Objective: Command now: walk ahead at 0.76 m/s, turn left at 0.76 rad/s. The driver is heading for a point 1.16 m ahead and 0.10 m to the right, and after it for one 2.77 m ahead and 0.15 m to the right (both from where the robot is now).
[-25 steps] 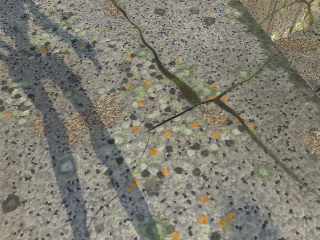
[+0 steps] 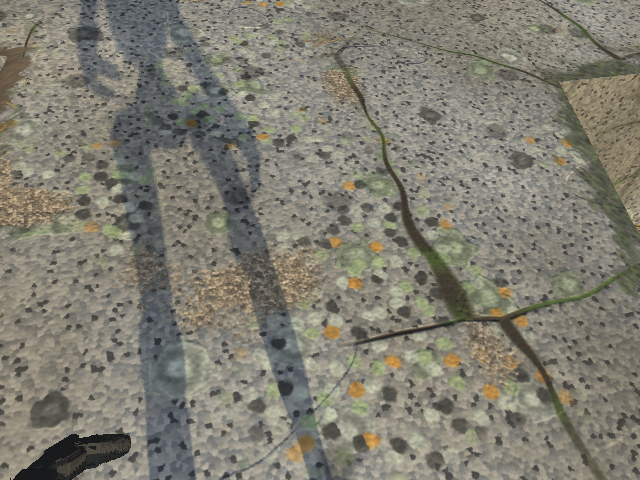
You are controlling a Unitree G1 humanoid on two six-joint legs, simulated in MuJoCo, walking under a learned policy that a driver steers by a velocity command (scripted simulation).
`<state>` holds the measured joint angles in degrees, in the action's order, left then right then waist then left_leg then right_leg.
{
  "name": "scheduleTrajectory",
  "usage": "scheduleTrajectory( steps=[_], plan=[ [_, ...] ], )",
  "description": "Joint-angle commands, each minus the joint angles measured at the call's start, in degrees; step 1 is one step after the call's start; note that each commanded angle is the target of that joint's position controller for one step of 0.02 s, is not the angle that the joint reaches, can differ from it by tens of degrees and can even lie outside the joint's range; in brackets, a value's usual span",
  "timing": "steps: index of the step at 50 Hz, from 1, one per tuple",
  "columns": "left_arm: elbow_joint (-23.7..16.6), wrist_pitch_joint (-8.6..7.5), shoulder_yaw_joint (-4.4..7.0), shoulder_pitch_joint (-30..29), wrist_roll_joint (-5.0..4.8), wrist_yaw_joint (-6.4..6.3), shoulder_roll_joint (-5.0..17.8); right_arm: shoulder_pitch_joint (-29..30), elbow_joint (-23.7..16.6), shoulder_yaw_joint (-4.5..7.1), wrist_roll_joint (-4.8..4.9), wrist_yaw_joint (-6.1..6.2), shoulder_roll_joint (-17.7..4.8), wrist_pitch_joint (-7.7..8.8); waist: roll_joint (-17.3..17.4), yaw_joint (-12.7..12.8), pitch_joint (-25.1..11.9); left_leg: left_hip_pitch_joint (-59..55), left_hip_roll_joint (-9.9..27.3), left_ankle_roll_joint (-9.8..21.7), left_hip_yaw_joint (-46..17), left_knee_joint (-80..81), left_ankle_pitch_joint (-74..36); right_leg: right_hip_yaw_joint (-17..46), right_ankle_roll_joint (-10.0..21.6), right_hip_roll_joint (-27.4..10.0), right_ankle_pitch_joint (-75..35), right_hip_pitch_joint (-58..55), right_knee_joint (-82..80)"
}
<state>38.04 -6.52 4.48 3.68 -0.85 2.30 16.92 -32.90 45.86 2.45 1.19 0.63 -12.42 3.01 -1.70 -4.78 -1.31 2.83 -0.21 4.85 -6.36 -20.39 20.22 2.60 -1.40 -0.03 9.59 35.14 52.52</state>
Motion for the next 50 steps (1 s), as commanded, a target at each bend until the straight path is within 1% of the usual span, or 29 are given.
scheduleTrajectory(
  steps=[1, 4, 8, 10, 11, 12, 13, 14, 15, 16, 17, 18, 21, 24, 26, 29, 31, 32, 33, 34, 35, 36, 37, 39, 40, 42, 44, 47, 50],
  plan=[
    [-6.31, -1.6, 0.27, -12.69, -0.13, 0.58, 1.97, 2.86, -5.09, 2.13, 0.23, 1.59, -9.9, 0.47, 8.84, 0.41, 6.94, -0.38, 9.62, 8.07, -13.58, 11.71, -2.2, -0.98, -1.6, 1.66, -8.67, 8.95, -10.94],
    [-7.26, -2.01, -0.62, -17.22, -0.47, 1.53, 0.07, -0.06, -3.48, 1.66, 0.47, 1.83, -8.86, 0.31, 11.53, -2.4, 8.55, 4.43, 9.35, 6.95, -10.28, 12.59, -6.64, -3.72, -1.5, 2.31, -13.16, 1.12, -17.66],
    [-8.49, -2.53, -0.13, -18.52, -1.09, 1.91, 2.56, -1.23, -1.48, 1.91, 1.07, 1.64, -9.74, -0.08, 13.76, -2.24, 9.76, -3.56, 12.31, 5.78, -10.53, 9.29, -21.87, -4.57, 0.82, 1.51, -8.35, 0.25, -23.53],
    [-7.7, -2.28, 1.27, -11.52, -1.41, 1.17, 5.94, 0.01, -1.34, 2.3, -0.09, 1.42, -11.51, -0.4, 16.04, 2.39, 3.16, -5.53, 12.58, 4.32, -7.94, -0.82, -52.84, -7.25, 4.0, 4.03, -4.65, -11.16, -23.26],
    [-5.17, -1.65, 2.41, -0.13, -1.72, 0.31, 8.12, 2.27, -1.89, 2.26, -0.93, 1.38, -12.03, -0.6, 16.14, 8.82, -4.19, -1.31, 10.85, 3.15, -5.47, -12.91, -62.6, -7.23, 6.36, 4.12, -3.9, -25.91, -21.61],
    [-1.95, -0.82, 2.94, 16.19, -1.6, -0.63, 9.86, 6.43, -3.97, 1.96, -2.1, 1.27, -11.88, -0.29, 13.67, 16.87, -13.86, 14.03, 9.14, 2.09, -6.06, -30.23, -53.28, 0.42, 9.21, -3.17, 0.81, -49.39, -16.1],
    [0.91, -0.49, 3.89, 24.5, -0.03, -0.47, 15.08, -0.73, -5.78, -0.51, -1.1, 0.64, -2.11, 1.36, -11.3, 12.28, -27.4, 35.13, -0.72, -1.55, -4.6, -54.57, -9.09, 34.33, 18.47, -19.67, 31.55, -70.37, -23.38],
    [2.05, -1.02, 2.52, 25.77, 0.19, 0.11, 9.94, 2.36, -5.36, -0.37, 2.02, 0.41, -5.45, 2.65, -18.65, 14.11, -25.51, 41.88, -1.75, -0.82, -7.18, -60.52, 5.76, 50.62, 17.9, -21.19, 42.14, -68.68, -36.68],
    [2.74, -0.65, 1.71, 21.16, 0.0, -0.63, 6.96, 10.75, -7.21, 0.52, 3.5, 0.07, -8.95, 3.21, -14.28, 14.16, -11.92, 47.55, 1.66, -0.23, -4.03, -63.19, 3.16, 40.81, 15.68, -19.81, 36.81, -60.06, -37.13],
    [3.27, -0.18, 1.39, 19.77, 0.64, -1.07, 6.02, 16.42, -8.27, -0.04, 2.44, -0.3, -8.7, 3.93, -4.08, 13.59, -6.19, 46.12, 3.6, 0.34, -2.2, -61.85, 0.89, 32.62, 15.07, -17.62, 26.43, -50.51, -37.22],
    [3.81, -0.03, 0.94, 17.78, 1.6, -0.86, 5.18, 19.76, -9.22, -0.15, 0.92, -0.6, -7.19, 4.37, 0.88, 11.17, -1.74, 43.9, 4.96, 0.67, -1.5, -58.7, -0.51, 27.13, 14.93, -15.24, 19.47, -41.36, -38.36],
    [3.91, -0.26, 0.11, 15.45, 2.53, -0.85, 3.01, 18.22, -9.33, -0.07, 0.94, -1.04, -6.17, 4.02, -1.38, 7.33, -0.25, 40.8, 6.87, 0.66, -2.26, -56.25, -2.17, 24.12, 15.4, -13.86, 17.75, -35.05, -39.82],
    [4.99, -0.59, -0.81, 12.1, 0.16, -0.7, 0.79, 17.95, -9.39, -0.95, 1.0, -1.52, -3.61, 1.99, -2.97, 2.76, 6.04, 40.52, 9.69, -0.57, -1.08, -50.06, -1.22, 17.73, 15.91, -13.13, 14.77, -24.28, -45.24],
    [5.26, -1.23, -0.22, 12.89, -0.43, -1.64, 4.16, 25.08, -12.71, -1.71, -1.2, -1.46, -4.54, 2.29, -0.35, 2.69, 10.37, 41.43, 10.81, -3.18, 0.74, -39.18, -14.46, 10.36, 15.26, -10.87, 5.97, -18.34, -48.85],
    [5.15, -1.36, 0.04, 14.9, -1.1, -2.28, 5.27, 30.98, -14.62, -2.08, -1.47, -2.42, -4.81, 3.45, 1.63, 4.46, 11.01, 31.43, 8.31, -4.32, 3.68, -26.19, -24.72, 5.39, 13.56, -7.95, 1.74, -13.33, -51.19],
    [6.0, -0.74, 0.8, 21.01, -1.84, -2.78, 8.8, 35.89, -15.64, -1.43, -0.22, -3.49, -6.61, 4.51, 1.84, 6.41, 10.6, 22.77, 4.5, -5.86, 4.28, -14.53, -29.75, 6.18, 12.74, -10.35, 0.11, -19.34, -51.56],
    [6.76, 0.83, 0.88, 23.03, -1.19, -2.89, 9.78, 33.92, -15.28, 0.04, 0.23, -3.21, -9.53, 4.61, 0.03, 4.75, 8.02, 21.34, 2.6, -5.35, 4.06, -11.32, -24.06, 7.11, 10.99, -12.29, -12.03, -29.7, -44.12],
    [7.26, 1.61, 0.91, 23.78, -0.11, -2.73, 10.65, 28.98, -14.53, 1.34, 0.6, -2.75, -11.89, 4.41, -2.04, 1.75, 3.5, 15.56, 0.89, -4.17, 5.01, -11.99, -18.55, 6.71, 9.79, -11.89, -23.24, -32.42, -35.57],
    [7.48, 2.3, 0.73, 23.45, 1.0, -2.62, 11.22, 19.8, -12.96, 2.76, 1.04, -2.07, -14.02, 3.85, -3.98, -4.28, -2.66, 3.46, -0.36, -3.23, 7.15, -13.64, -13.33, 4.99, 7.93, -9.89, -30.91, -29.05, -22.14],
    [5.86, 2.29, -0.66, 22.51, 2.43, -2.61, 7.37, 7.22, -10.9, 3.82, 0.49, -0.99, -16.86, 3.02, -3.02, -9.97, -11.77, -16.38, 8.03, -1.9, 0.14, -19.58, -7.84, 4.75, 5.57, -7.58, -22.92, -15.52, -2.59],
    [3.61, 0.83, -3.59, 33.13, -0.13, -2.56, -4.75, 3.15, -8.69, 5.2, -2.23, -1.55, -23.97, 3.03, 22.34, -2.16, -24.96, -31.97, 23.5, 6.3, -33.47, -6.04, 21.73, 3.67, 3.48, 1.35, 14.54, 1.09, 21.64],
    [4.06, 0.35, -3.11, 30.49, -3.24, -2.75, -0.74, 2.16, -8.37, 4.1, -1.84, -2.12, -18.74, 3.35, 23.78, -3.67, -26.07, -30.49, 23.66, 5.56, -46.21, 5.19, 33.2, 7.98, 4.3, -0.08, 15.73, 5.94, 30.48],
    [2.39, 0.5, -1.97, 22.76, -4.65, -3.04, 2.82, 6.4, -7.76, 3.13, -1.32, -1.9, -14.77, 3.49, 18.83, -3.85, -14.53, -24.23, 23.45, 3.88, -37.99, 5.86, 26.62, 5.69, 4.21, -2.26, 12.2, 12.65, 34.27],
    [0.49, 1.05, -1.7, 14.74, -1.89, -2.97, 3.31, 12.62, -6.54, 2.43, -2.44, -1.79, -10.96, 3.5, 7.82, -1.02, -4.39, -8.01, 20.54, 3.2, -20.77, 4.07, 6.21, 3.89, 4.68, -7.32, 6.88, 10.59, 29.76],
    [0.22, 2.11, -1.23, 15.04, -1.8, -2.37, 3.03, 15.31, -5.95, 1.99, -3.19, -1.54, -8.8, 3.89, 9.01, 1.78, -2.99, -1.9, 19.08, 3.22, -15.0, 4.74, 0.88, 4.76, 4.78, -9.3, 5.62, 6.48, 27.44],
    [-0.24, 4.77, -1.12, 14.91, -2.53, -1.65, 0.97, 19.09, -4.74, 1.63, -2.14, -1.24, -6.21, 4.21, 9.52, 4.61, 0.76, 3.45, 18.25, 2.85, -5.95, 8.04, -3.35, 4.46, 4.66, -10.99, 7.42, 4.57, 24.35],
    [-1.67, 6.32, -1.49, 12.17, -1.65, -1.54, -0.41, 20.59, -3.82, 2.04, -1.35, -0.95, -7.23, 4.47, 7.12, 5.76, 5.84, 6.55, 18.83, 2.69, 0.8, 11.0, -9.26, 3.83, 4.14, -11.84, 5.68, 7.55, 22.24],
    [-3.13, 6.36, -1.59, 9.37, -1.08, -0.7, 0.44, 22.12, -3.86, 2.64, -2.22, -0.21, -9.83, 4.48, 4.25, 7.2, 9.18, 7.58, 16.13, 2.05, 11.35, 13.75, -14.02, 2.0, 3.73, -11.2, -5.24, 8.69, 13.9],
    [-4.45, 5.71, -1.6, 2.99, -0.81, 0.93, 1.97, 19.97, -3.54, 3.43, -1.77, 0.25, -13.4, 4.23, -0.02, 5.14, 11.31, 4.13, 13.96, 0.34, 19.22, 15.87, -16.87, -3.73, 5.51, -9.24, -14.58, 5.21, 0.81]
  ],
)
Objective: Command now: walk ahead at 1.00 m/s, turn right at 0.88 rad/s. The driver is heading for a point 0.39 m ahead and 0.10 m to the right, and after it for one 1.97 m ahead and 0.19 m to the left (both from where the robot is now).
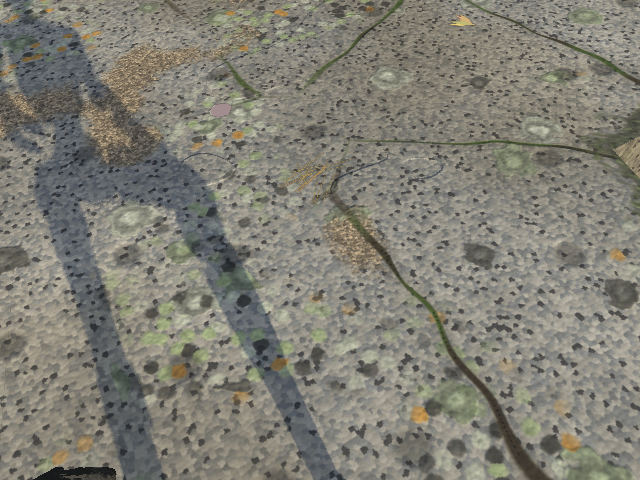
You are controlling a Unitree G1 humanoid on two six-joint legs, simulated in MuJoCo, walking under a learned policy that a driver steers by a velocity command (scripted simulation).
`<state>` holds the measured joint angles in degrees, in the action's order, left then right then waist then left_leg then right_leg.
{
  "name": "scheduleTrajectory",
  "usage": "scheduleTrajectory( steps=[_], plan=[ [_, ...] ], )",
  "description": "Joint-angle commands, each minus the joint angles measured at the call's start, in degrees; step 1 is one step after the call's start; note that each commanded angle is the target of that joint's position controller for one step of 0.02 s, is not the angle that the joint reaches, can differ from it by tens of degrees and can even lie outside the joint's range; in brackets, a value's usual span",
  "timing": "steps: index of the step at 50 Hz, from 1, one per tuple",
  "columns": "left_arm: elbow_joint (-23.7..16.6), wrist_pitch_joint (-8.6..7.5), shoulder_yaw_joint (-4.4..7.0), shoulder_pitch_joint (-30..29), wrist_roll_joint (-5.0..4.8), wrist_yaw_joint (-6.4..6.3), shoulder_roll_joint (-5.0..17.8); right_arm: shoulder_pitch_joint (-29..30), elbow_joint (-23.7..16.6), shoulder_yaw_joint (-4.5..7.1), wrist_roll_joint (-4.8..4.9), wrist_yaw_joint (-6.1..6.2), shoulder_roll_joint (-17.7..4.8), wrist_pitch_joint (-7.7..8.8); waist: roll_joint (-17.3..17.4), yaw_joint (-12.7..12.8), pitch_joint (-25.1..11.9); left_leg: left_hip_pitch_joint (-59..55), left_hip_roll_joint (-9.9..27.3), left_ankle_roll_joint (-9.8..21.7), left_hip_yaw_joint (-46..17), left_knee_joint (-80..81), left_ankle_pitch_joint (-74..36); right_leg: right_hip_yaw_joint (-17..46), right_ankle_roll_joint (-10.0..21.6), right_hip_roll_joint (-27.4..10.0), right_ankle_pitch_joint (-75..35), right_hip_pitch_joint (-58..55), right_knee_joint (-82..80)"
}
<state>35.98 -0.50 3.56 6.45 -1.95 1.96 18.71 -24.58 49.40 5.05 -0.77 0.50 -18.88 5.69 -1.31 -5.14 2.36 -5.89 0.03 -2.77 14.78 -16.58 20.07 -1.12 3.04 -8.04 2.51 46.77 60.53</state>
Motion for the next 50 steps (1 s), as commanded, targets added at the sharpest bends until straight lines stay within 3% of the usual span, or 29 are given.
scheduleTrajectory(
  steps=[1, 4, 6, 7, 8, 9, 10, 11, 12, 14, 15, 18, 22, 25, 27, 29, 30, 31, 32, 33, 34, 35, 36, 37, 38, 41, 44, 46, 50],
  plan=[
    [-2.73, -0.61, -0.6, -1.55, 0.24, 1.82, 0.6, 10.67, -6.9, 1.11, 0.32, 0.33, -8.15, 1.27, -1.18, 4.95, 8.05, 10.43, 13.46, 7.46, -0.07, 11.87, -20.79, -2.07, 1.91, -0.08, -8.53, -7.91, -10.87],
    [-3.09, -0.64, 1.17, 1.18, -0.87, 2.08, 4.78, 10.05, -7.2, 2.27, 1.16, 0.11, -13.19, -0.46, 4.16, 8.54, 3.17, 1.01, 14.5, 6.63, 1.95, 0.81, -64.04, -9.45, 4.61, 6.96, -2.73, -17.31, -13.82],
    [0.35, 0.52, 4.13, 17.71, -1.43, 1.49, 10.32, 12.4, -8.59, 2.9, 1.94, 0.06, -15.17, -2.02, 8.33, 17.68, -5.71, 4.45, 15.4, 6.96, 0.89, -22.42, -80.24, -10.39, 7.53, 11.22, 6.84, -37.44, -12.3],
    [4.33, 1.16, 6.44, 30.51, -1.39, 0.46, 14.14, 14.82, -9.1, 2.2, 2.04, 0.02, -13.03, -1.68, 4.8, 23.74, -10.15, 16.46, 12.07, 5.09, -0.42, -42.84, -67.82, -5.2, 10.09, 11.47, 5.25, -56.65, -17.41],
    [5.85, 1.63, 6.63, 27.87, -1.4, -0.15, 16.54, 15.33, -10.47, -1.11, 0.74, -0.41, -1.17, 0.36, -18.3, 17.77, -2.57, 35.25, -2.78, 2.26, -3.32, -72.87, 6.18, 8.43, 14.12, 6.97, -1.69, -60.58, -22.64],
    [1.23, -0.88, 4.05, 20.1, 1.09, 0.52, 15.26, 4.52, -15.09, -3.14, 2.27, -1.02, 2.06, 3.45, -23.37, 6.37, -17.85, 51.83, -5.95, 3.2, -19.75, -82.04, 14.61, 48.05, 25.73, -5.65, 27.88, -70.18, -38.8],
    [0.06, -2.25, 3.11, 19.89, 1.25, 0.83, 7.9, 10.6, -13.79, -2.16, 4.22, -1.18, -5.45, 4.88, -8.11, 11.02, -15.68, 51.48, -1.01, 6.01, -23.62, -76.22, 6.2, 51.87, 20.77, -8.66, 38.59, -65.09, -48.26],
    [1.91, -3.74, 2.81, 20.14, 1.7, 1.19, 7.12, 13.86, -14.11, -1.78, 5.81, -0.95, -5.82, 4.57, -0.41, 9.28, -6.25, 51.77, 0.92, 6.96, -21.67, -70.4, 2.51, 48.3, 18.22, -8.92, 38.39, -55.11, -50.59],
    [1.87, -4.95, 2.07, 15.63, 1.77, 1.45, 5.19, 15.25, -13.02, -2.18, 4.29, 0.04, -4.51, 3.45, 6.99, 7.08, -3.75, 48.04, 4.92, 7.34, -22.12, -65.44, -0.81, 41.96, 15.17, -7.58, 32.83, -47.6, -48.97],
    [1.75, -5.97, 1.18, 9.94, 3.4, 0.74, 3.6, 10.95, -10.59, -2.14, 3.49, -0.45, -3.8, 1.01, 3.76, 3.35, -1.1, 41.11, 8.77, 6.87, -23.14, -61.76, -5.85, 30.58, 12.53, -3.96, 25.41, -34.66, -47.33],
    [2.59, -6.22, 0.89, 9.98, 3.05, 0.47, 2.79, 10.01, -9.79, -2.01, 3.5, -0.56, -3.44, -0.11, 2.57, 2.89, 0.18, 40.47, 9.86, 6.44, -22.74, -59.28, -7.06, 25.07, 11.44, -2.82, 21.95, -31.93, -48.46],
    [5.36, -7.34, 0.94, 14.11, 2.67, -0.69, 3.03, 15.65, -10.18, -2.89, 3.14, -0.5, -0.94, -1.93, 2.92, 6.17, 3.88, 46.81, 9.93, 5.01, -23.11, -50.69, -15.31, 12.18, 7.37, -0.45, 8.24, -32.58, -51.08],
    [6.77, -7.83, 0.04, 16.96, 2.82, -2.18, 1.48, 23.72, -12.39, -2.87, 3.23, -2.03, -0.76, -0.58, 1.72, 10.01, 5.49, 47.57, 5.74, 4.35, -17.18, -32.03, -32.67, -2.22, 0.17, 3.49, -8.65, -37.41, -53.93],
    [8.39, -7.65, -0.1, 19.34, 2.98, -3.26, 2.89, 26.55, -13.5, -3.09, 3.41, -3.98, 0.91, 0.55, 0.47, 10.73, 5.12, 44.52, 2.82, 5.46, -12.63, -22.69, -39.45, -6.72, -3.11, 2.47, -18.3, -43.37, -54.91],
    [8.56, -6.68, 0.13, 18.97, 3.35, -3.91, 4.78, 26.24, -13.92, -2.41, 3.53, -5.2, -0.4, 1.07, -1.64, 9.61, 3.82, 42.06, -1.01, 7.05, -8.57, -18.42, -37.5, -8.91, -4.8, 1.61, -35.73, -49.75, -51.51],
    [8.4, -4.92, 0.86, 18.11, 3.95, -5.29, 7.64, 22.69, -14.22, -1.3, 3.92, -5.59, -2.57, 0.43, -5.38, 6.0, -0.01, 38.5, -5.08, 8.54, -4.1, -18.67, -30.96, -10.13, -6.0, -0.43, -60.47, -57.08, -42.39],
    [7.85, -3.97, 1.46, 16.24, 4.2, -6.21, 9.14, 16.86, -13.34, -0.53, 4.13, -5.43, -4.09, -0.53, -7.88, 2.0, -2.46, 33.26, -6.41, 9.3, -3.12, -20.4, -25.94, -10.22, -6.11, -2.01, -72.01, -57.61, -34.63],
    [6.78, -3.33, 1.88, 12.19, 4.74, -6.56, 10.08, 5.14, -10.67, 1.0, 4.35, -4.93, -7.3, -1.8, -8.42, -4.47, -6.71, 22.47, -6.3, 11.15, -4.55, -23.14, -22.26, -9.44, -5.86, -3.1, -77.83, -54.23, -22.12],
    [4.44, -3.42, 2.3, 4.39, 4.69, -6.19, 11.19, -12.76, -6.01, 2.56, 4.1, -3.85, -10.55, -3.03, -6.3, -13.57, -11.25, 4.19, -2.23, 14.6, -12.64, -22.03, -22.15, -8.04, -4.98, -1.97, -71.67, -42.65, -0.91],
    [2.82, -5.34, -0.19, -0.54, 4.38, -3.82, 1.89, -18.75, -2.13, 1.26, 3.2, -2.82, -8.6, -3.99, 12.62, -13.48, -7.88, -5.87, 0.24, 16.37, -17.67, -22.88, -22.66, -7.18, -4.19, 10.11, 2.91, -23.08, 29.09],
    [-1.79, -7.71, -2.8, 8.4, 0.8, -2.07, -6.16, -10.59, -4.96, 0.34, 0.08, -3.02, -7.21, -2.32, 26.61, -0.82, -11.77, -16.34, 7.65, 27.51, -47.42, -16.44, -2.64, 5.47, -5.41, 15.85, 33.22, 1.67, 44.71],
    [-3.37, -10.05, -3.06, 7.05, -0.24, -0.76, -0.92, -7.07, -7.76, 0.18, -0.2, -2.73, -4.44, -1.84, 14.62, -2.22, -14.75, -16.16, 12.34, 28.61, -61.94, -1.95, 16.55, 11.41, -1.06, 13.53, 26.94, 5.74, 39.54],
    [-4.47, -10.8, -2.38, 2.79, -0.46, -0.3, 1.75, -4.67, -8.84, -0.15, -0.01, -2.81, -2.72, -1.11, 1.98, -0.1, -9.32, -7.88, 11.76, 24.83, -61.88, 3.74, 20.0, 11.3, 1.99, 10.88, 21.29, 2.83, 30.28],
    [-4.27, -10.7, -2.35, 3.75, 0.28, -0.33, 1.34, 0.57, -10.11, 0.02, 0.39, -3.15, -3.49, -0.28, -5.57, 5.14, -3.76, 3.12, 11.17, 24.42, -60.6, 5.47, 18.08, 11.16, 1.89, 8.88, 17.81, -0.38, 23.17],
    [-3.49, -10.0, -2.25, 4.04, 1.9, -0.86, 1.55, 4.74, -11.45, 0.16, 0.7, -3.12, -4.09, 0.36, -7.15, 7.22, -1.18, 11.16, 8.3, 24.48, -57.99, 5.83, 13.09, 11.73, 0.64, 7.36, 16.48, -4.24, 18.22],
    [-3.17, -7.8, -1.4, 4.17, 2.94, -2.57, 3.77, 7.45, -12.3, -0.1, 1.85, -2.01, -3.36, 0.34, -4.39, 9.01, 2.48, 24.03, 2.31, 23.16, -46.34, 6.36, -1.26, 10.08, -3.8, 4.04, 14.49, -10.38, 5.59],
    [-7.91, -7.44, -2.73, -7.57, 3.95, -2.98, -0.32, 5.35, -11.05, -0.12, 3.02, -0.2, -3.26, -0.31, 0.54, 3.99, 4.68, 33.63, -3.18, 19.98, -37.14, 5.49, -9.39, 5.64, -6.62, 6.01, 1.02, -18.33, -14.86],
    [-9.51, -7.54, -2.77, -11.39, 2.82, -2.66, -1.84, 2.99, -9.88, 0.38, 3.35, 0.16, -4.32, -1.06, 3.75, 0.71, 1.94, 35.94, -4.35, 16.82, -36.72, 4.14, -7.44, 3.85, -7.64, 9.36, -7.87, -27.27, -24.43],
    [-9.7, -8.23, -0.15, -11.35, -0.22, -2.54, 2.96, 1.01, -8.22, 0.58, 3.86, 0.6, -3.13, -1.71, 7.61, 0.53, -1.05, 20.77, -1.43, 14.11, -41.75, -4.64, -7.29, 7.89, -7.61, 9.21, -7.01, -28.67, -34.14]
  ],
)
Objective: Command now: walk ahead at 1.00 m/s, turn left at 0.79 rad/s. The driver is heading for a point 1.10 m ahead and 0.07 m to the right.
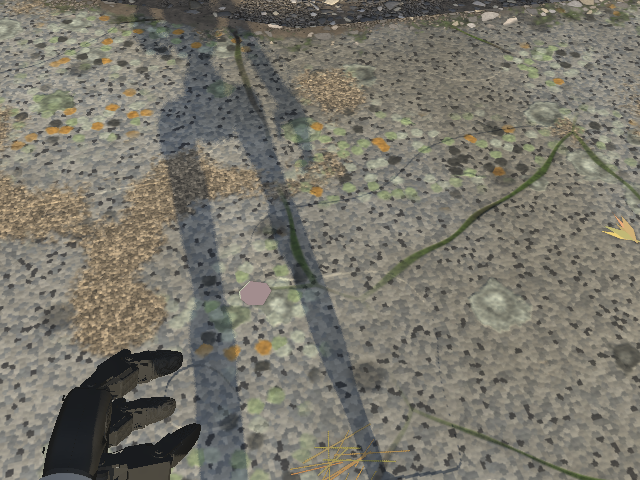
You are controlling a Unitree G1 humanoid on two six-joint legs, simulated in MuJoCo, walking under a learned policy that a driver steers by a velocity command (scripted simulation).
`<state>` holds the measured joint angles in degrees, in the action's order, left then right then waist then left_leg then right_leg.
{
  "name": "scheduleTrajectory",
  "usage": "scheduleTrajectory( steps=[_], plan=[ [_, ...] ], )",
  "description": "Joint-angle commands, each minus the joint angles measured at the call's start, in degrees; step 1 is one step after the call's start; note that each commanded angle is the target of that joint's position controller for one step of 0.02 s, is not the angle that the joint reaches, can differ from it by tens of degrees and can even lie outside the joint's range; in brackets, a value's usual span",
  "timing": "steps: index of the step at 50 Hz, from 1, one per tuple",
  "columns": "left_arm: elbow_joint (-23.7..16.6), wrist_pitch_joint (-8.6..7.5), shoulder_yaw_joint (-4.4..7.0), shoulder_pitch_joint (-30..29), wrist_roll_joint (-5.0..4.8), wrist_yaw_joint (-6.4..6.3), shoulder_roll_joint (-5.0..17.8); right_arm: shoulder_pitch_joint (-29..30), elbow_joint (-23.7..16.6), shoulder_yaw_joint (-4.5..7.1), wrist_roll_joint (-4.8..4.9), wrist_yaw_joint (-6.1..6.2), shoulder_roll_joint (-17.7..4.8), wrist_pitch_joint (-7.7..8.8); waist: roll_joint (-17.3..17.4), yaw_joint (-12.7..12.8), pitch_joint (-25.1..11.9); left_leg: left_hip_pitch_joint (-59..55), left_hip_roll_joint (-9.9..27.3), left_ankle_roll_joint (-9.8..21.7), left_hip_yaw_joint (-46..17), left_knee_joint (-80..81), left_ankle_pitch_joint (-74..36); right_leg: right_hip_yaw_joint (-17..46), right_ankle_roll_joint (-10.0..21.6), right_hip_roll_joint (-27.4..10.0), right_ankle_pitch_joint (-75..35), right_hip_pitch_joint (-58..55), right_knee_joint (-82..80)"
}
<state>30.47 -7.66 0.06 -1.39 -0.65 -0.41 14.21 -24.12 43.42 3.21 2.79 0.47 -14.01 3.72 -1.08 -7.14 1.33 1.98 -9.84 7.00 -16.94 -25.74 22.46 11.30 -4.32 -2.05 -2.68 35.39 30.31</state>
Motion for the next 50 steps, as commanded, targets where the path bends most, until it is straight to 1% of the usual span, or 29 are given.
scheduleTrajectory(
  steps=[1, 2, 3, 4, 5, 6, 8, 10, 11, 14, 18, 21, 24, 26, 27, 28, 29, 30, 32, 33, 34, 35, 37, 39, 44, 47, 48, 49, 50],
  plan=[
    [-3.37, -1.47, 4.21, -0.48, -1.58, -0.12, 8.86, 0.56, -1.96, 2.55, -0.21, 0.67, -7.93, -0.01, 8.23, 4.36, -1.99, 8.6, 9.47, 3.51, -9.75, -0.08, -18.13, -5.4, 1.09, 3.22, -0.17, -19.36, -4.44],
    [-1.63, -1.81, 5.58, 7.54, -1.57, -0.09, 10.73, 1.42, -2.05, 2.5, -1.13, 0.33, -8.09, -0.3, 8.51, 9.13, -7.13, 5.77, 9.04, 1.87, -7.43, -9.22, -30.33, -6.83, 3.19, 2.99, 2.26, -26.62, -3.56],
    [0.74, -1.6, 6.18, 21.12, -1.42, -0.25, 11.96, 4.47, -3.74, 1.51, -3.02, -0.34, -6.5, -0.37, 8.74, 16.1, -15.96, 11.73, 9.01, 0.15, -4.3, -24.39, -32.77, -3.96, 6.33, -2.04, 8.1, -42.54, 2.52],
    [3.07, -1.28, 6.82, 29.1, 0.78, 0.01, 16.57, -5.97, -4.61, -0.57, -2.22, -0.85, 1.39, 0.19, -12.75, 11.63, -26.09, 29.82, 2.57, -2.68, 1.79, -46.17, -2.76, 24.62, 16.08, -16.06, 26.7, -63.55, -2.46],
    [5.61, -1.08, 7.08, 30.86, 0.41, 1.39, 15.95, -8.23, -4.56, -1.75, 1.14, -0.67, -0.51, 0.64, -25.97, 11.76, -25.99, 43.62, 5.12, -3.37, 5.61, -57.3, 6.49, 47.76, 20.68, -22.54, 51.35, -66.16, -12.38],
    [4.51, -0.35, 6.03, 27.55, 0.07, 1.0, 9.68, -0.18, -4.72, -1.0, 1.06, -0.31, -5.3, 0.44, -15.41, 14.53, -14.56, 49.2, 8.66, -2.78, 6.93, -59.21, 1.46, 41.55, 18.22, -19.17, 53.8, -58.96, -14.34],
    [6.61, 0.73, 5.43, 25.19, 1.32, 1.0, 8.25, 13.48, -8.0, -0.89, -1.99, -0.67, -6.27, 1.37, 0.79, 14.71, -2.78, 47.4, 10.92, -2.26, 9.41, -54.12, -2.69, 23.39, 15.38, -13.09, 32.63, -43.53, -14.48],
    [8.5, 0.5, 4.12, 23.07, 1.67, 1.54, 5.02, 14.61, -9.29, -1.03, -1.46, -1.31, -4.19, 1.51, -2.07, 10.41, 0.3, 43.18, 13.39, -1.79, 8.55, -47.77, -3.99, 15.47, 15.26, -10.11, 25.21, -34.8, -16.59],
    [9.31, 0.45, 3.51, 22.77, 0.95, 1.92, 3.28, 13.72, -9.21, -1.27, -0.94, -1.51, -3.38, 1.19, -3.6, 9.04, 0.56, 42.28, 14.03, -1.77, 8.91, -45.44, -3.72, 13.34, 15.46, -9.43, 23.72, -32.82, -17.66],
    [10.9, 0.25, 3.85, 22.68, -0.29, 1.79, 5.93, 16.14, -10.61, -2.24, -1.94, -2.04, -2.62, 1.12, -2.14, 6.95, 4.18, 46.39, 16.35, -2.99, 10.05, -37.93, -8.8, 10.38, 17.6, -10.86, 19.04, -28.67, -21.13],
    [12.95, -0.17, 4.19, 25.96, -0.82, 0.79, 9.04, 26.33, -13.52, -3.08, -2.68, -3.06, -3.24, 2.2, -0.25, 9.78, 6.88, 38.37, 15.93, -4.2, 15.04, -20.24, -26.23, -0.74, 15.27, -8.6, 9.39, -23.52, -27.41],
    [15.75, 0.61, 3.59, 30.93, -1.31, 0.63, 9.53, 32.13, -15.08, -2.71, -1.74, -3.9, -3.65, 2.8, -0.66, 11.78, 8.12, 32.22, 13.04, -3.8, 17.79, -10.25, -30.9, -5.62, 13.83, -8.99, 2.59, -28.39, -29.24],
    [17.95, 2.06, 3.22, 33.39, -0.45, 0.52, 11.25, 31.15, -16.31, -0.96, -1.61, -4.07, -6.63, 3.07, -6.09, 9.12, 2.96, 24.78, 8.3, -1.48, 20.82, -7.42, -22.97, -7.58, 11.85, -10.92, -32.47, -38.18, -18.32],
    [18.65, 3.58, 3.34, 31.42, 0.37, -0.02, 13.59, 12.95, -12.97, 1.41, -2.03, -2.87, -10.67, 2.48, -9.51, -2.28, -6.99, 2.09, 7.94, 0.73, 19.6, -5.26, -24.76, -8.07, 8.59, -9.23, -48.15, -33.33, 5.36],
    [16.41, 3.32, 2.46, 30.67, 1.91, -0.3, 10.7, 0.48, -10.15, 2.45, -3.43, -1.77, -14.49, 1.91, -4.58, -6.16, -16.98, -20.76, 20.02, 2.19, 7.95, -10.89, -33.02, -7.34, 6.38, -5.29, -25.59, -17.15, 24.91],
    [16.43, 2.3, -0.38, 41.88, 0.68, 0.22, -0.25, -0.44, -9.0, 2.65, -5.54, -2.5, -17.96, 2.45, 17.88, 1.95, -32.12, -38.95, 38.39, 12.18, -21.12, -6.51, -34.9, -3.65, 3.94, 4.53, 34.31, 0.73, 48.49],
    [17.75, 1.85, 1.76, 37.17, -1.05, 0.17, 8.13, -2.37, -8.94, 1.91, -5.21, -2.35, -12.37, 1.75, 12.07, -1.73, -34.13, -32.78, 35.07, 9.94, -21.42, -1.55, -36.67, 0.37, 3.68, 2.28, 33.51, 1.14, 52.62],
    [14.66, 2.13, 2.97, 28.47, -2.48, -0.37, 10.28, 2.16, -8.29, 0.98, -4.78, -2.09, -9.86, 1.65, 10.76, -0.69, -20.91, -22.87, 33.27, 8.09, -8.19, -1.92, -46.37, -3.13, 2.83, 0.03, 31.49, 5.07, 51.99],
    [12.68, 3.33, 3.32, 19.63, -0.66, -1.36, 8.88, 9.44, -6.35, 0.41, -4.17, -1.86, -6.9, 2.17, 3.08, 3.04, -7.17, -3.02, 26.53, 4.31, 5.36, 4.0, -52.91, -7.16, 2.73, -3.15, 26.69, 2.63, 44.98],
    [12.82, 4.58, 3.38, 25.67, -1.17, -1.07, 6.16, 11.91, -6.37, 0.46, -5.0, -1.64, -6.73, 2.71, 9.34, 7.64, -7.83, 2.4, 28.63, 6.24, 8.84, 5.59, -55.36, -6.03, 1.89, -4.64, 25.03, -2.07, 46.01],
    [13.25, 6.09, 3.09, 28.14, -1.4, -1.02, 3.98, 15.21, -6.4, 0.46, -4.47, -1.66, -5.31, 2.8, 9.94, 9.62, -6.73, 7.07, 28.64, 6.56, 11.39, 7.67, -53.49, -6.68, 1.14, -5.5, 25.54, -4.42, 44.3],
    [13.26, 7.23, 3.38, 28.13, -1.59, -0.86, 3.38, 18.1, -6.4, 0.31, -3.94, -1.54, -4.17, 2.88, 9.44, 10.72, -4.24, 11.61, 28.18, 5.85, 15.11, 9.6, -49.55, -6.95, 0.68, -5.89, 26.11, -4.99, 41.52],
    [10.34, 8.04, 3.64, 22.81, -0.87, -0.81, 3.49, 21.85, -5.83, 0.97, -3.56, -0.6, -6.18, 2.7, 7.35, 11.59, -0.8, 15.6, 27.72, 5.11, 19.74, 12.25, -47.14, -8.59, 0.64, -6.35, 20.15, -3.35, 32.35],
    [9.84, 7.91, 3.69, 21.18, 0.09, 0.46, 3.6, 22.68, -5.43, 1.66, -3.35, 0.46, -8.33, 2.26, 5.49, 11.28, -2.93, 15.14, 24.73, 3.62, 25.68, 11.83, -44.36, -10.46, 2.11, -5.38, 6.11, -8.67, 20.98],
    [7.11, 9.06, 5.49, 17.09, 0.29, 3.73, 7.98, 22.44, -4.14, 2.81, -1.0, 1.26, -11.62, 0.31, 4.2, 10.43, -3.41, 5.49, 26.28, 1.22, 29.12, 5.74, -42.12, -14.0, 6.04, -2.99, 1.66, -11.09, 10.2],
    [7.31, 9.17, 7.97, 23.65, 0.25, 3.43, 12.1, 22.65, -4.15, 3.39, 0.48, 1.15, -12.17, -1.62, 2.57, 14.18, -5.17, 5.02, 24.68, -2.52, 31.21, -12.09, -50.01, -18.53, 10.32, 2.86, 7.56, -19.99, 5.48],
    [8.32, 8.8, 9.37, 28.79, 0.27, 2.32, 14.99, 20.97, -4.26, 2.98, -0.14, 0.88, -10.86, -2.13, -3.11, 16.28, -5.45, 11.52, 20.85, -5.61, 30.55, -25.93, -38.36, -13.97, 13.19, 3.81, -3.49, -28.17, 0.02],
    [6.52, 8.54, 9.77, 23.31, -0.28, 1.21, 20.1, 16.17, -5.17, 1.45, -3.77, 0.18, -5.21, -2.32, -20.51, 8.35, -3.11, 25.01, 10.55, -9.67, 29.48, -42.62, 12.14, 4.29, 18.38, -5.34, -34.35, -32.48, -0.33],
    [2.27, 7.09, 9.24, 20.43, 2.64, 1.89, 21.08, 11.68, -6.11, 1.32, -4.03, -0.31, -7.74, -2.35, -20.28, 6.37, -15.42, 36.2, 2.8, -11.13, 15.82, -56.13, 18.95, 32.66, 30.27, -15.2, -14.0, -40.94, -9.08]
  ],
)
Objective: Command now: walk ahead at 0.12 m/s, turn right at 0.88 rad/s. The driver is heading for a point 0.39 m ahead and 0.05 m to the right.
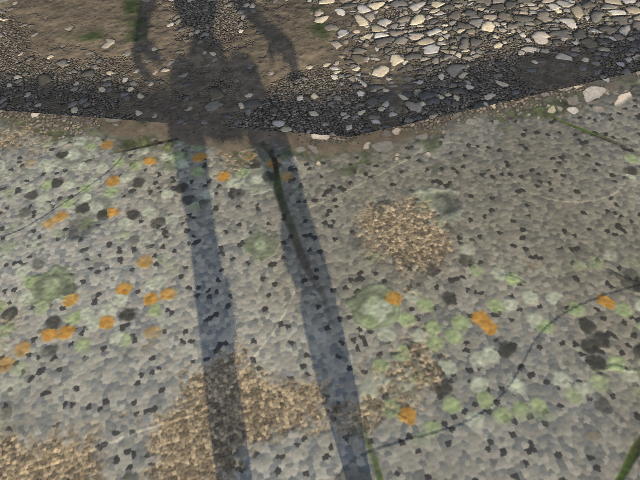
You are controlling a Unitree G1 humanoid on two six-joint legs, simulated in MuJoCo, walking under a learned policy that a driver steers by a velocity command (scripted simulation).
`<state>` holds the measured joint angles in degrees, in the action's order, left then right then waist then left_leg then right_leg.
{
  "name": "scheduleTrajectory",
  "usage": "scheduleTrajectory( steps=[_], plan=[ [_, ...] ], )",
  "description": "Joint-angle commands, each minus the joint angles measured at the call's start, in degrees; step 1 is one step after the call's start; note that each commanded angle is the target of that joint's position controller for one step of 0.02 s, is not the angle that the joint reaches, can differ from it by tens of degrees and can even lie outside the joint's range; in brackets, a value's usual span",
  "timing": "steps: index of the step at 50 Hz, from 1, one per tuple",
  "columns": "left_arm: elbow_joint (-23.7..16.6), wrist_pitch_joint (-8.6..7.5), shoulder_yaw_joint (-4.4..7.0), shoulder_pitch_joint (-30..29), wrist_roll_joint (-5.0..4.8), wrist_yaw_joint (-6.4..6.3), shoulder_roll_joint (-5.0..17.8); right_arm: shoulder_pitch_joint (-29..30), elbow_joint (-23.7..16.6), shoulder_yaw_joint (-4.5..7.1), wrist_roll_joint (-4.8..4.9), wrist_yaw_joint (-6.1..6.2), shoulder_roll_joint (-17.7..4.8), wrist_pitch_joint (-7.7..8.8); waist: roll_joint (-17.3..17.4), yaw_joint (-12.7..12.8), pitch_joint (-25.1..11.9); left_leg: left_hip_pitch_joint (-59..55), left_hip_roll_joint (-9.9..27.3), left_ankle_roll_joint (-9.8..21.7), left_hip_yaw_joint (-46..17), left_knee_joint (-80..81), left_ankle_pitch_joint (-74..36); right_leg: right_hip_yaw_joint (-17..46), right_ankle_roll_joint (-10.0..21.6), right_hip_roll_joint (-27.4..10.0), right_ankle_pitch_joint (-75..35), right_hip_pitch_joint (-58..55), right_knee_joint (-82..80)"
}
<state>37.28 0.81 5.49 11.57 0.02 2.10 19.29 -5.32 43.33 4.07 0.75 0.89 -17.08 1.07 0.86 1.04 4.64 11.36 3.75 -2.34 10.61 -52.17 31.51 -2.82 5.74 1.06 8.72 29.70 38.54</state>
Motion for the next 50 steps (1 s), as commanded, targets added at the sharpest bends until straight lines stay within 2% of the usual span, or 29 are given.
scheduleTrajectory(
  steps=[1, 2, 3, 4, 7, 10, 13, 17, 18, 20, 21, 22, 23, 24, 25, 27, 29, 34, 37, 39, 41, 42, 43, 44, 45, 46, 48, 49, 50],
  plan=[
    [-6.39, -2.42, 3.38, 5.56, 1.07, 0.27, 13.63, -3.6, -5.98, 0.96, -0.67, -1.06, -8.16, 0.83, -11.19, 0.56, -20.54, 28.29, -8.16, 0.07, -18.21, -29.76, 5.24, 46.63, 18.07, -18.9, -14.5, -35.48, -21.34],
    [-6.43, -2.81, 2.99, 4.14, -0.31, 0.05, 11.84, 0.11, -6.89, 0.87, -0.45, -0.9, -7.71, 1.07, -6.41, 0.25, -16.35, 29.15, -6.88, 1.28, -18.75, -26.13, 0.33, 42.34, 14.89, -16.72, -7.61, -31.72, -21.41],
    [-6.72, -2.58, 2.44, 2.31, -1.43, -0.5, 9.71, 1.79, -6.17, 0.76, -1.36, -0.32, -6.92, 0.91, -1.31, -0.78, -13.25, 28.3, -4.93, 1.52, -19.24, -21.4, -3.14, 38.39, 11.76, -14.33, -4.07, -26.87, -21.12],
    [-7.38, -2.03, 2.08, 0.2, -1.47, -1.49, 8.56, 2.96, -6.26, 0.89, -1.91, 0.02, -7.14, 0.59, -1.15, -1.72, -12.09, 25.45, -4.14, 1.69, -19.94, -16.18, -5.35, 35.36, 10.11, -12.59, -4.71, -22.18, -20.83],
    [-8.89, -0.36, 2.42, -0.8, -0.35, -3.56, 8.81, 4.07, -5.28, 0.59, -1.34, -0.38, -4.87, -0.01, -2.82, -2.12, -12.48, 19.17, -6.64, 0.3, -18.32, -3.63, -8.33, 29.8, 7.49, -7.83, -11.54, -18.61, -19.99],
    [-9.18, 0.76, 3.04, 0.37, -0.83, -4.68, 9.88, 4.3, -4.49, 0.37, -0.72, -0.4, -3.73, -0.41, -3.42, -1.31, -13.68, 17.49, -8.17, -1.56, -19.15, 2.93, -11.79, 31.11, 6.83, -7.2, -9.13, -18.44, -19.27],
    [-9.84, 1.73, 2.82, -1.16, -0.75, -4.91, 8.97, 3.98, -3.86, 0.67, -0.54, -0.39, -4.18, -0.71, -6.99, -0.75, -12.5, 15.27, -8.17, -2.07, -19.13, 7.11, -15.27, 31.32, 5.07, -5.75, -0.61, -15.88, -19.34],
    [-9.96, 2.29, 1.76, -1.32, -0.06, -4.06, 6.86, 3.58, -3.84, 0.86, -0.87, -0.88, -4.86, 0.15, -10.38, 1.09, -12.3, 10.66, -6.59, -1.13, -17.5, 12.81, -15.36, 32.33, 4.67, -5.94, -2.42, -15.62, -16.39],
    [-10.02, 2.33, 1.42, -1.25, -0.18, -3.85, 6.46, 1.89, -3.59, 0.94, -0.79, -1.18, -5.2, 0.45, -10.24, 0.82, -13.98, 7.53, -6.15, -0.25, -16.73, 15.46, -16.22, 32.89, 4.53, -5.69, 7.21, -14.82, -16.8],
    [-9.38, 2.08, 0.46, -1.1, -0.36, -3.3, 5.29, -2.48, -2.43, 1.07, -0.6, -1.79, -4.29, 1.02, -9.62, -1.69, -12.32, -3.23, -6.0, 1.86, -13.58, 22.18, -16.92, 31.64, 2.68, -3.03, 30.06, -5.9, -16.08],
    [-8.77, 1.66, -0.59, -0.26, -0.18, -3.17, 2.84, -7.67, -1.43, 1.45, -1.05, -1.72, -5.57, 1.52, -3.96, -3.82, -11.17, -7.65, 0.13, 4.4, -21.13, 28.86, -6.04, 26.86, 0.15, 0.58, 35.71, -0.19, -6.0],
    [-9.92, 0.88, -1.66, -0.63, -1.05, -3.26, -0.44, -12.35, -0.53, 2.18, -2.33, -1.6, -11.14, 1.89, 8.87, -3.91, -8.44, -9.68, 11.15, 10.1, -40.53, 39.7, 14.92, 15.05, -3.07, 9.05, 30.94, 10.08, 10.47],
    [-11.55, -0.75, -0.97, -2.52, -2.05, -3.54, 2.63, -9.03, -1.13, 3.17, -3.64, -1.94, -14.86, 3.03, 13.64, -2.24, -0.92, -3.35, 17.02, 15.55, -57.57, 46.33, 24.24, 16.38, -3.42, 5.51, 21.54, 17.92, 19.21],
    [-10.18, -1.6, -0.27, -2.78, -1.82, -3.53, 5.98, -6.1, -2.19, 2.54, -2.42, -1.32, -11.97, 3.6, 9.11, -1.33, 1.66, -2.21, 16.65, 15.09, -53.68, 45.53, 20.32, 17.14, -3.62, 2.9, 14.92, 19.23, 21.89],
    [-8.35, -1.93, 0.09, -1.61, -0.55, -3.42, 6.79, -5.44, -2.18, 1.75, -1.44, -0.74, -9.45, 3.58, 5.15, -0.9, 1.21, -2.66, 13.57, 13.25, -46.59, 44.06, 12.4, 16.04, -4.62, 2.28, 10.97, 17.19, 22.23],
    [-7.33, -2.59, -0.38, -1.88, 0.9, -3.17, 4.32, -7.07, -1.53, 0.76, -0.89, -0.34, -7.52, 3.15, 3.57, -1.73, -0.19, -3.07, 8.78, 11.26, -37.06, 43.64, 0.38, 12.42, -6.22, 1.35, 6.67, 13.5, 22.5],
    [-7.22, -2.97, -0.94, -2.87, 0.56, -3.09, 2.24, -9.44, -0.5, 0.11, -1.26, -0.23, -6.44, 3.07, 5.07, -2.55, -1.01, -2.74, 6.26, 11.52, -30.42, 43.38, -10.47, 8.49, -7.47, -0.09, 3.22, 11.09, 22.49],
    [-8.55, -3.2, -2.58, -8.89, -0.12, -3.0, -1.55, -14.61, 2.08, -0.41, -0.91, -0.02, -6.8, 1.88, 7.94, -5.84, -2.57, -5.08, 4.89, 12.26, -22.08, 40.15, -31.48, 4.81, -9.51, -2.41, 0.59, 4.01, 4.96],
    [-7.83, -3.27, -2.33, -9.58, -0.71, -2.52, -0.63, -16.75, 3.23, -0.02, -0.83, -0.31, -8.97, 1.3, 8.84, -6.52, -4.14, -4.94, 6.02, 12.65, -21.34, 36.89, -38.64, 3.39, -9.36, -0.93, 1.58, -3.52, -2.98],
    [-7.01, -3.38, -2.04, -8.45, -0.93, -2.33, -0.01, -16.34, 3.44, -0.17, -0.34, -0.33, -8.67, 0.94, 8.86, -5.44, -5.05, -5.66, 7.11, 12.48, -22.4, 34.41, -43.05, 3.54, -7.99, -0.14, 0.9, -7.69, -8.03],
    [-5.16, -3.67, -1.63, -4.78, -0.44, -2.39, 0.76, -15.38, 3.49, -0.66, 0.35, -0.11, -7.44, 0.85, 6.48, -2.58, -6.48, -4.7, 5.8, 9.83, -22.08, 30.68, -45.36, 4.14, -5.21, -0.04, -9.23, -17.33, -19.75],
    [-4.95, -3.64, -1.1, -2.68, 0.2, -3.07, 3.24, -16.09, 3.34, -1.06, -0.44, -0.21, -6.59, 1.54, 4.31, -1.97, -9.64, -1.9, 4.06, 7.03, -20.42, 27.58, -45.47, 8.31, -3.38, -4.47, -20.52, -26.13, -19.17],
    [-4.92, -2.96, -0.35, 0.88, 1.18, -3.72, 7.11, -18.38, 2.4, -1.86, -2.31, -0.69, -4.64, 2.66, -2.79, -2.32, -16.53, 6.24, 1.09, 4.36, -17.85, 21.57, -34.28, 14.52, 0.86, -12.4, -41.4, -40.11, -10.53],
    [-3.35, -1.94, -1.17, 1.5, 1.06, -3.7, 3.18, -20.17, 3.0, -2.97, -1.82, -0.73, -1.48, 2.95, -9.49, -2.04, -21.16, 10.12, -0.71, 1.65, -15.18, 18.3, -20.28, 17.96, 6.5, -16.21, -43.03, -43.41, -8.77],
    [-3.08, -1.29, -2.24, 0.61, 0.81, -3.35, -0.53, -17.62, 2.88, -2.88, -1.42, -0.64, -2.36, 2.5, -10.1, -1.37, -18.77, 10.46, -0.58, 0.27, -14.81, 16.84, -8.92, 19.67, 7.51, -16.52, -39.27, -39.05, -10.72],
    [-2.68, -1.04, -2.88, -1.73, 0.8, -2.99, -1.85, -15.08, 2.19, -2.65, -1.27, -0.54, -2.92, 1.75, -9.71, -1.92, -15.24, 10.78, -0.39, -0.43, -14.58, 17.15, -5.84, 19.49, 6.55, -15.49, -34.71, -34.65, -12.01],
    [-3.11, -1.08, -2.56, -7.44, 0.62, -2.23, 0.17, -15.47, 2.45, -2.67, -2.11, -0.1, -2.79, 0.02, -7.31, -4.63, -10.64, 3.88, -0.48, -0.79, -13.94, 24.98, -15.19, 15.26, 3.05, -11.34, -26.94, -23.71, -12.54],
    [-2.87, -1.29, -2.13, -8.08, 0.47, -1.96, 1.26, -15.59, 2.54, -2.52, -2.49, 0.07, -3.67, -0.6, -6.72, -4.9, -9.51, 0.66, -0.92, -0.52, -13.79, 28.0, -21.72, 12.51, 0.67, -8.31, -19.8, -20.22, -12.22],
    [-2.81, -1.54, -2.1, -8.17, 0.37, -1.6, 1.17, -15.86, 3.08, -1.99, -2.11, 0.2, -5.84, -0.9, -3.31, -3.79, -7.77, 1.21, -0.96, 0.02, -13.45, 27.47, -25.11, 9.76, -0.96, -5.21, -16.05, -19.99, -11.32]
  ],
)
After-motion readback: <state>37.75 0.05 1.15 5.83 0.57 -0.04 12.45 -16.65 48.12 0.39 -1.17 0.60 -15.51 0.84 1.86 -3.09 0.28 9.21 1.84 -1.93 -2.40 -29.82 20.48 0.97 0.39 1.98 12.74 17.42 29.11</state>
